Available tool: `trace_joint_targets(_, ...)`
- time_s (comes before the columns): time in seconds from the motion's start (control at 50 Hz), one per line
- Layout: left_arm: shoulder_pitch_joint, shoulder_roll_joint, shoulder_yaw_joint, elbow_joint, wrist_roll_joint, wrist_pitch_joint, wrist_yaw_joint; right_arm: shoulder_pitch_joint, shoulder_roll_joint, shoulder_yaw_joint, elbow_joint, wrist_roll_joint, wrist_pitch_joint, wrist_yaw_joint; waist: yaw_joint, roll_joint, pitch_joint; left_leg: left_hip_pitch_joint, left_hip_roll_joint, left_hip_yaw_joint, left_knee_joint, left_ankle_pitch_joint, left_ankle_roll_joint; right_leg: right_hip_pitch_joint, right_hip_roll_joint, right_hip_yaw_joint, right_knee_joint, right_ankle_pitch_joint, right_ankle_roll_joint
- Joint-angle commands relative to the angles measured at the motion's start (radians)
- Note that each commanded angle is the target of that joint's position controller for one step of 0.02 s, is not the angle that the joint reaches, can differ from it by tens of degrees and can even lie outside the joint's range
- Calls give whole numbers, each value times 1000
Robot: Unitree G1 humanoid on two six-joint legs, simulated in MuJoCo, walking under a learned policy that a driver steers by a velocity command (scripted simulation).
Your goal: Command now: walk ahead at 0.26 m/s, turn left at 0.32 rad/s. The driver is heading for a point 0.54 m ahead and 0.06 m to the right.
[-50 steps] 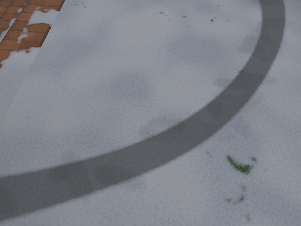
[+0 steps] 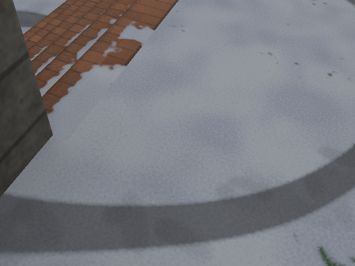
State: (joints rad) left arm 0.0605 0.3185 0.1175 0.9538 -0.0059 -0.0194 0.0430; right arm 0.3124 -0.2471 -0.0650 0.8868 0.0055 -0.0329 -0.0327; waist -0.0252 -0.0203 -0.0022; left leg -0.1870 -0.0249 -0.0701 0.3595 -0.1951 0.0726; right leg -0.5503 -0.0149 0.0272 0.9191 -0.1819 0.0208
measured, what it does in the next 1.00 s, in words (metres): walks ahead: right foot, then left foot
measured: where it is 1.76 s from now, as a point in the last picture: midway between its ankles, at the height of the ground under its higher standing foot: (183, 259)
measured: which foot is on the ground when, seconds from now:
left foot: down 0.00-0.38, up 0.40-0.84, down 0.86-1.00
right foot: up 0.00-0.36, down 0.38-0.88, up 0.90-1.00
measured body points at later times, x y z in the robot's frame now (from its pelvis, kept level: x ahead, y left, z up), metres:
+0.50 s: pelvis +0.18 -0.08 -0.01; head +0.20 -0.09 +0.44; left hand +0.28 +0.20 -0.13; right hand +0.22 -0.35 -0.15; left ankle +0.08 +0.06 -0.67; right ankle +0.19 -0.17 -0.75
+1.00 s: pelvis +0.44 -0.04 -0.02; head +0.48 -0.03 +0.42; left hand +0.45 +0.24 -0.17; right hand +0.62 -0.28 -0.13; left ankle +0.54 +0.05 -0.75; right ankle +0.31 -0.18 -0.66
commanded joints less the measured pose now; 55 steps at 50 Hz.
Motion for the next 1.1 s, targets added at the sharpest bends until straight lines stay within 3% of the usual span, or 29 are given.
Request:
trace_joint_targets(0.02, -102, 54, 5, -62, 0, -44, -18, 43, -160, -33, -23, 1, -26, -10, -23, 151, 5, 216, 245, -293, -233, -224, 106, -185, -37, 33, -138, 78, 11)
trace_joint_targets(0.16, -130, 55, -14, -77, -14, -75, -38, 50, -194, -47, -9, 6, -33, 2, -57, 155, 64, 167, 257, -264, -251, -200, 140, -118, -46, 6, -308, 82, 17)
trace_joint_targets(0.28, -155, 55, -34, -100, -26, -102, -59, 73, -198, -53, 2, 13, -29, 14, -72, 145, 79, 156, 264, -240, -204, -114, 147, -21, -37, -32, -408, 26, -21)
trace_joint_targets(0.32, -110, 69, -33, -92, -27, -108, -65, 64, -198, -54, 0, 17, -24, 18, -37, 150, 68, 129, 266, -230, -171, -29, 137, 84, -24, -50, -445, 31, -43)
trace_joint_targets(0.36, 40, 96, -16, -45, -21, -109, -62, 37, -182, -46, -11, 18, -22, 18, 48, 139, 1, 64, 216, -179, -37, 191, 100, 320, 13, -75, -488, 50, -73)
trace_joint_targets(0.38, 193, 142, 4, -7, -18, -111, -54, 19, -143, -32, -23, 10, -25, 19, 117, 88, -96, -26, 152, -109, 174, 264, 59, 534, -57, 14, -493, 29, -117)
trace_joint_targets(0.4, 349, 246, 28, 15, -3, -107, -50, 25, -79, -11, -61, -2, -38, 20, 149, -140, -219, -300, 26, 4, 544, 42, -20, 825, -282, 341, -540, -53, -228)
trace_joint_targets(0.42, 382, 225, 20, 34, -6, -106, -63, 52, -75, -8, -73, 12, -61, 17, 134, -270, -245, -527, -49, -39, 745, -388, -39, 911, -387, 656, -665, -243, -309)
trace_joint_targets(0.44, 307, 147, -6, 18, -14, -108, -66, 16, -157, -27, -70, 33, -74, 20, 120, -161, -118, -627, 27, -78, 856, -332, -21, 819, -366, 592, -683, -347, -284)
trace_joint_targets(0.46, 230, 98, -21, -8, -11, -104, -68, -15, -172, -30, -73, 38, -78, 25, 94, -117, -38, -641, 81, -46, 855, -232, -5, 717, -323, 474, -700, -321, -245)
trace_joint_targets(0.5, 147, 57, -40, -37, 4, -99, -72, -47, -154, -34, -79, 17, -73, 23, 56, -70, 38, -578, 146, -15, 769, -93, -14, 549, -252, 320, -748, -140, -222)
trace_joint_targets(0.54, 150, 59, -44, -32, 9, -96, -69, -46, -115, -29, -85, 11, -62, 27, 35, -89, 41, -516, 165, 6, 713, -31, -32, 477, -214, 222, -779, 19, -219)
trace_joint_targets(0.6, 193, 90, -40, -16, 5, -95, -55, -109, -97, -25, -118, -1, -54, 26, 38, -52, 52, -549, 161, 36, 586, 78, -71, 468, -194, 128, -790, 276, -231)
trace_joint_targets(0.66, 227, 92, -45, -10, -1, -89, -44, -213, -60, -8, -154, 2, -60, 36, 62, -49, 65, -473, 130, 76, 359, 245, -73, 430, -143, 34, -800, 343, -203)
trace_joint_targets(0.74, 331, 99, -46, 20, -14, -78, -37, -357, -46, 6, -204, 13, -66, 58, 109, -36, 100, -448, 89, 97, 189, 320, -54, 511, -174, 32, -799, 309, -201)
trace_joint_targets(0.78, 344, 99, -46, 28, -9, -61, -32, -384, -56, 5, -224, 8, -74, 73, 97, -38, 103, -438, 67, 93, 133, 296, -32, 584, -194, 23, -729, 459, -185)
trace_joint_targets(0.82, 325, 120, -40, 20, -2, -46, -25, -313, -99, -10, -209, 0, -80, 81, 43, -78, 33, -325, 29, 96, 123, 247, -2, 641, -203, 26, -613, 687, -154)
trace_joint_targets(0.84, 301, 128, -38, 10, -1, -40, -23, -213, -132, -24, -179, -5, -82, 80, -10, -93, -36, -200, -1, 111, 122, 244, 19, 650, -185, 20, -501, 820, -135)
trace_joint_targets(0.86, 284, 122, -42, 1, 0, -35, -24, -84, -168, -39, -141, -10, -83, 74, -82, -71, -116, -8, 10, 114, 73, 390, 49, 600, -136, -10, -325, 825, -98)
trace_joint_targets(0.88, 295, 84, -58, -31, 20, -39, -24, 52, -234, -49, -112, -40, -80, 61, -109, 43, -270, 323, 196, -59, 180, 784, 110, 377, -74, -27, -38, 489, -61)
trace_joint_targets(0.9, 515, -59, -101, 7, 19, -51, -43, 55, -266, -44, -99, -43, -69, 64, -7, 314, -465, 659, 499, -440, 198, 1045, 340, 57, 97, 9, 356, -483, -3)
trace_joint_targets(0.92, 491, 69, -70, 45, -8, -58, -49, 79, -179, -30, -106, -21, -55, 67, -66, 165, -533, 617, 444, -463, 151, 879, 323, 35, 72, 153, 434, -528, -8)
trace_joint_targets(0.94, 359, 109, -56, -4, -35, -59, -49, -30, -159, -19, -119, -7, -48, 62, -52, 147, -342, 463, 394, -308, 105, 803, 271, -38, 15, 109, 415, -478, -10)
trace_joint_targets(0.96, 279, 91, -59, -25, -28, -52, -38, -120, -128, -8, -125, -6, -46, 57, -23, 64, -213, 288, 336, -227, 53, 736, 226, -40, -29, 64, 342, -403, 1)
trace_joint_targets(0.98, 253, 79, -54, -26, -15, -37, -27, -175, -97, 4, -127, -11, -47, 55, 8, 38, -133, 139, 306, -171, 8, 693, 207, -2, -59, 53, 276, -356, 12)
trace_joint_targets(1.02, 311, 26, -61, -13, -3, -2, -17, -230, -88, 7, -113, -36, -49, 60, 73, 89, -104, -77, 259, -87, -61, 625, 188, 182, -80, 37, 144, -288, 23)
trace_joint_targets(1.04, 331, -3, -68, -10, 0, 8, -13, -254, -94, 6, -108, -41, -51, 62, 93, 108, -99, -138, 243, -47, -76, 623, 189, 237, -76, 21, 59, -279, 31)
trace_joint_targets(1.1, 293, 8, -69, -22, 12, 24, -3, -256, -122, -1, -83, -36, -43, 50, 82, 137, -140, -161, 233, -21, -100, 455, 180, 321, -69, 0, -134, -138, 30)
